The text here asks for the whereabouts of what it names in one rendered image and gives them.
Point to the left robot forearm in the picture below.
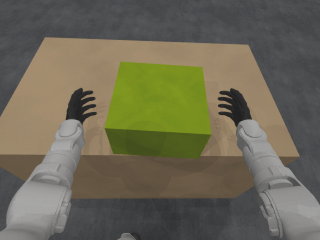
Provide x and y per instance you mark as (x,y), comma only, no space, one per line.
(60,163)

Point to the pedestal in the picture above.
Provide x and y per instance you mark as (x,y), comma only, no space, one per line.
(61,66)

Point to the robot right upper arm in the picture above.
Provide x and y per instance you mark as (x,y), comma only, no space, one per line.
(289,213)

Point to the right robot hand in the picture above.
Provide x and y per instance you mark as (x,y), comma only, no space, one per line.
(238,107)

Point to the robot left upper arm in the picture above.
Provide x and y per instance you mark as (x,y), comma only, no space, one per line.
(41,210)

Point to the right robot forearm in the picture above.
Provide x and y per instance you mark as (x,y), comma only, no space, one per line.
(265,166)

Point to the left robot hand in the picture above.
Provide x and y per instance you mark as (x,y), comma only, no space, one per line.
(75,110)

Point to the carton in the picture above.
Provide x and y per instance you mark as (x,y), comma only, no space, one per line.
(158,110)

